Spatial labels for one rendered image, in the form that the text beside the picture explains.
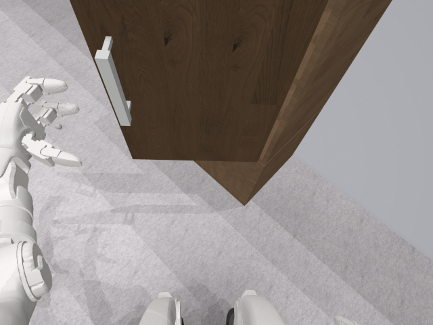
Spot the cupboard door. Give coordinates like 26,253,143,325
70,0,329,162

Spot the handle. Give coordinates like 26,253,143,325
95,36,132,126

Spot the robot left hand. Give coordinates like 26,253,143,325
0,77,82,167

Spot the left robot thigh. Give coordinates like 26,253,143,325
139,297,182,325

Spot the robot left upper arm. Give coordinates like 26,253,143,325
0,241,52,325

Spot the robot left shin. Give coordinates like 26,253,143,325
158,292,172,298

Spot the left robot forearm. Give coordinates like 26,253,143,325
0,147,37,248

